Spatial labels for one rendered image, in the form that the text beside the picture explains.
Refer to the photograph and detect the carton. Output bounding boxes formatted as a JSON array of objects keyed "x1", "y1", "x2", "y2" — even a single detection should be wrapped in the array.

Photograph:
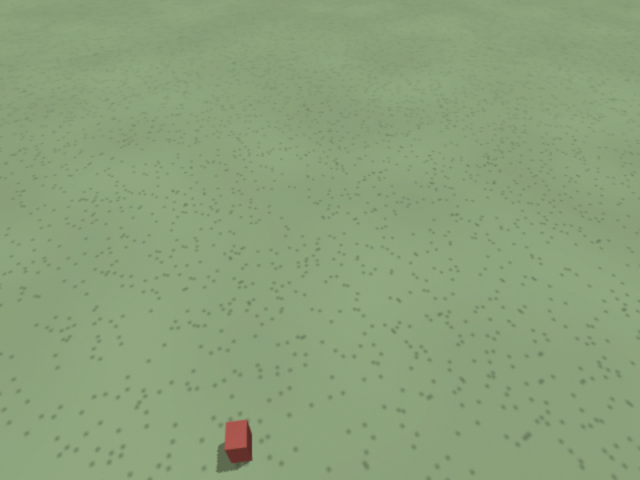
[{"x1": 225, "y1": 420, "x2": 252, "y2": 463}]

